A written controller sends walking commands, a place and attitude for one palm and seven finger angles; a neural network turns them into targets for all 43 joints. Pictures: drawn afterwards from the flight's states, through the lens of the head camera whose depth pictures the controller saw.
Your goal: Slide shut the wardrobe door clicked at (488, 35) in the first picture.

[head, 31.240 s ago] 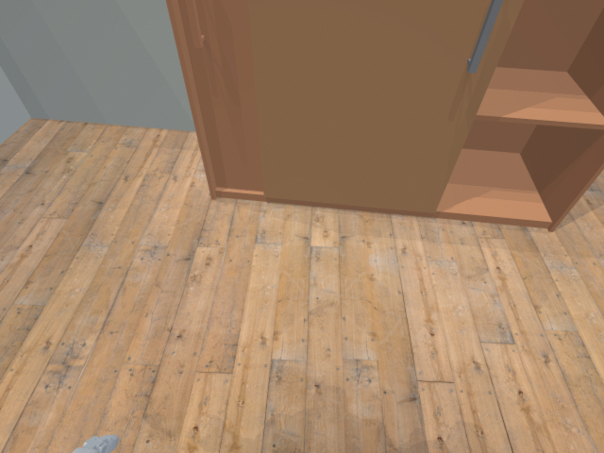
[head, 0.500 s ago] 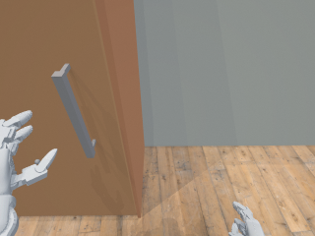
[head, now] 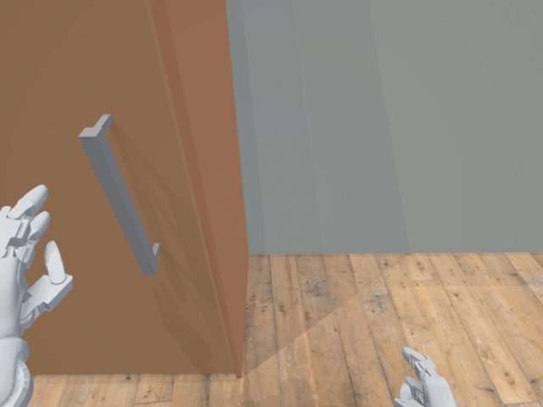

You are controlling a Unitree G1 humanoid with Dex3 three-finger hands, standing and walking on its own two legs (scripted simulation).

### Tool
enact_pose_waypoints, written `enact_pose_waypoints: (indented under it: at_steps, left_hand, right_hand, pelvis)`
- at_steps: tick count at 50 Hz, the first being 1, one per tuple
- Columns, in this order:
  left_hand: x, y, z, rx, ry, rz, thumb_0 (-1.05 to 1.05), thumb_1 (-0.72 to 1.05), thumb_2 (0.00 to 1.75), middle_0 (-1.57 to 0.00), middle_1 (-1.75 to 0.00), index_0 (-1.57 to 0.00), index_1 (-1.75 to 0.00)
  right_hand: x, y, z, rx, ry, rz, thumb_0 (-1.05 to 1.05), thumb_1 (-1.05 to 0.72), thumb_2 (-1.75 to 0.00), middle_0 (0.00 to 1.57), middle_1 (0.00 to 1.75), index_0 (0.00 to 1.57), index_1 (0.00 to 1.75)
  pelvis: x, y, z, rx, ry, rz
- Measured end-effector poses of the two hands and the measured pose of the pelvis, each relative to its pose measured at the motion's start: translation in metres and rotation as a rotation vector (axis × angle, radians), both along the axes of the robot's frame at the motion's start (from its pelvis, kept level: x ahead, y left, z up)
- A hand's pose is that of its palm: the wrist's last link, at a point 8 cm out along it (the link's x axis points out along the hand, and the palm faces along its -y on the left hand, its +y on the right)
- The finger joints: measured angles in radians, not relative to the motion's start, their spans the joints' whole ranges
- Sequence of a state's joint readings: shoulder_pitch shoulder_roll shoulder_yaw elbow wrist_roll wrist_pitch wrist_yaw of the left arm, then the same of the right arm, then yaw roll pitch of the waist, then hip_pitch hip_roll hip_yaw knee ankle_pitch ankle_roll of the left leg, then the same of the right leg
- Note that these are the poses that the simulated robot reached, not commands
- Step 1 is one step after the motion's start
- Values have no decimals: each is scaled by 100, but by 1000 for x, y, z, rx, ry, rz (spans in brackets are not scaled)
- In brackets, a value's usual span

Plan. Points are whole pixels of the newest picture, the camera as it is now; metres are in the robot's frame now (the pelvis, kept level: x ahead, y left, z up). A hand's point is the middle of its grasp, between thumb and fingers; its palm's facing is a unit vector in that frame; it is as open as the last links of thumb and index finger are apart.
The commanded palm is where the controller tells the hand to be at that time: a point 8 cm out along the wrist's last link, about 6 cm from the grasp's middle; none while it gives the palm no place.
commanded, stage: step back with the hand held close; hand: left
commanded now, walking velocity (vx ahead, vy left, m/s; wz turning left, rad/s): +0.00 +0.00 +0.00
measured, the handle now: (131, 205) +0.37 +0.29 +0.11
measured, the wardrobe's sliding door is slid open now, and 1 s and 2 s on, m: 0.00 0.00 0.00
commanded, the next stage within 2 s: stop stepping back and stand still in 1.14 s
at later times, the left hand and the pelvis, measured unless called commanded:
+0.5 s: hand (40, 301) +0.16 +0.28 +0.16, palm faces +0.38 -0.79 -0.48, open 7.4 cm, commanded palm +0.10 +0.32 +0.17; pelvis -0.04 +0.02 +0.00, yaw -1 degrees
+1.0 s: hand out of the picture +0.06 +0.32 +0.17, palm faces +0.54 -0.74 -0.40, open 7.4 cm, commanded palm -0.01 +0.35 +0.17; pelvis -0.13 +0.04 -0.02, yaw +4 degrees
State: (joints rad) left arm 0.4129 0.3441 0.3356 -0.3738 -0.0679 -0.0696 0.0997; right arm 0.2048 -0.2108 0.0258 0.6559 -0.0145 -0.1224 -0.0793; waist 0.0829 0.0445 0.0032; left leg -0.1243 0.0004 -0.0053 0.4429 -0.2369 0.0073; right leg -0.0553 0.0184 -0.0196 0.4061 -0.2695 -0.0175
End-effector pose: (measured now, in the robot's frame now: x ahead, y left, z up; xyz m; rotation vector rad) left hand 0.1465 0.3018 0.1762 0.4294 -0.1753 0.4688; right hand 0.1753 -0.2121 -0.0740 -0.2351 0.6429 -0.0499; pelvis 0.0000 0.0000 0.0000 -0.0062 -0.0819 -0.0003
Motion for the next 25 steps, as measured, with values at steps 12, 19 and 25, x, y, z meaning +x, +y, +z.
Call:
enact_pose_waypoints:
  at_steps: [12,19,25]
  left_hand:
    - [-1,5,14,75,-55,-8,1,89,90,-21,-30,-21,-31]
    - [-4,5,3,102,24,-86,1,90,90,-20,-30,-21,-31]
    - [-23,18,3,137,23,-105,1,89,90,-21,-30,-22,-31]
  right_hand:
    - [-8,-9,2,-14,16,-25,2,-90,-90,21,30,20,30]
    - [-28,-14,6,-34,39,-112,2,-90,-90,21,30,20,30]
    - [-55,-7,7,-51,55,-138,2,-90,-90,21,30,20,30]
  pelvis:
    - [-9,0,-1,-17,37,5]
    - [-22,14,0,-10,78,-16]
    - [-41,24,-2,-11,78,-18]
